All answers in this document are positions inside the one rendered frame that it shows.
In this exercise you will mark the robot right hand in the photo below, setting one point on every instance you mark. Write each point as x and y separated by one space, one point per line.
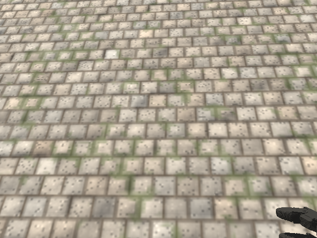
305 216

